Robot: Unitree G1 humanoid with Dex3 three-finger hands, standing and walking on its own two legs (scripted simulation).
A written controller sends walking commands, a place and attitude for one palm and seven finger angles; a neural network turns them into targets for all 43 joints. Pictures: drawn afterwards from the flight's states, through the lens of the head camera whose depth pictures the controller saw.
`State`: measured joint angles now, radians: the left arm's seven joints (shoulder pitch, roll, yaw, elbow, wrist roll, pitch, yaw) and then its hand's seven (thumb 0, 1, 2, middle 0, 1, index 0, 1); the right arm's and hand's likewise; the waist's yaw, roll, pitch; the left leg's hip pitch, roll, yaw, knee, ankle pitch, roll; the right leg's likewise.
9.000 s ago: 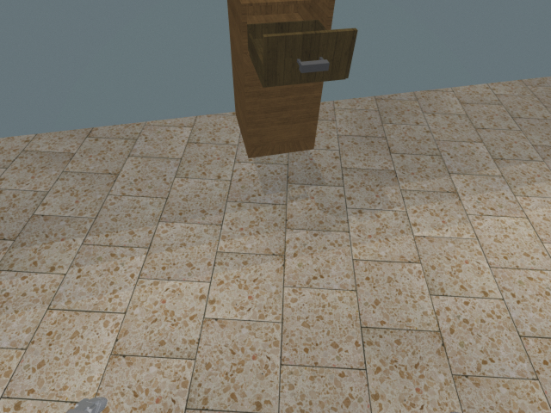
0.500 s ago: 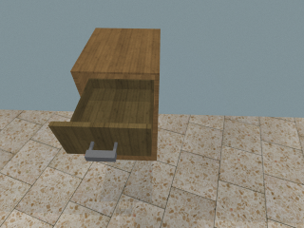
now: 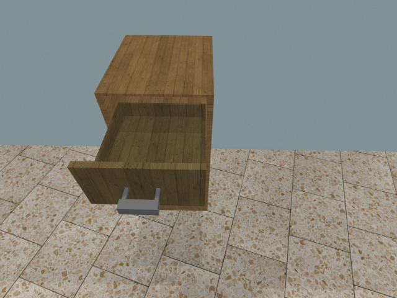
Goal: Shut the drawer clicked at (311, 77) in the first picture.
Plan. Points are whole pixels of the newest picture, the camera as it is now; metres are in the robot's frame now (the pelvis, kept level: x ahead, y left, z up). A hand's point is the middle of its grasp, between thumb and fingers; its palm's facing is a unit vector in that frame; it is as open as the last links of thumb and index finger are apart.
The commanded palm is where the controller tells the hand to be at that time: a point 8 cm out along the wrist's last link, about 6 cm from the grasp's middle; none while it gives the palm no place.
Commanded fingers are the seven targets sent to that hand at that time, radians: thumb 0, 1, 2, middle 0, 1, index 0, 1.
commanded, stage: look again from close up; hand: left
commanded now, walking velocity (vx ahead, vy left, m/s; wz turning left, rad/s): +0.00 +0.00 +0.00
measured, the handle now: (140, 199) +0.37 +0.17 -0.08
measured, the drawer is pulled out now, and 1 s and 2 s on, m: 0.30 0.30 0.30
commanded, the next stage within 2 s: shuffle to correct the standing spot in 0.14 s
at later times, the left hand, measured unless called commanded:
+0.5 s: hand out of the picture +0.01 +0.17 -0.18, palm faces -0.01 -0.98 -0.18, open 7.4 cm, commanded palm none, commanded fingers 0.00 0.90 0.90 -0.20 -0.30 -0.20 -0.30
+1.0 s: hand out of the picture +0.15 +0.14 -0.18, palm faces +0.04 -0.96 -0.26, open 7.3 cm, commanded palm none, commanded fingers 0.00 0.90 0.90 -0.20 -0.30 -0.20 -0.30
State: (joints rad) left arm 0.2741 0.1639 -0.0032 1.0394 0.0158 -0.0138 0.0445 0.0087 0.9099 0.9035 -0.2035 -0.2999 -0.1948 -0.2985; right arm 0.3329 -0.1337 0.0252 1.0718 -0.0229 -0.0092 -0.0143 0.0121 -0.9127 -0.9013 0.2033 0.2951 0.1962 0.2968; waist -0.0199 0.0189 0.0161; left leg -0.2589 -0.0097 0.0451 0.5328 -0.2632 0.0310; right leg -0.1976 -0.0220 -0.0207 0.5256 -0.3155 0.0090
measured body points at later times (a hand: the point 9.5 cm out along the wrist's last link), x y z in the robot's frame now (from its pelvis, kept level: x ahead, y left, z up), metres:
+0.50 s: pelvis +0.04 +0.00 +0.00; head +0.04 +0.00 +0.45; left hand +0.02 +0.22 -0.16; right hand +0.04 -0.23 -0.16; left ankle +0.01 +0.10 -0.73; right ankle -0.02 -0.13 -0.73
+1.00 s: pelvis +0.10 -0.05 -0.02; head +0.12 -0.07 +0.43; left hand +0.15 +0.19 -0.16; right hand +0.07 -0.27 -0.19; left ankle +0.02 +0.08 -0.71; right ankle +0.15 -0.15 -0.74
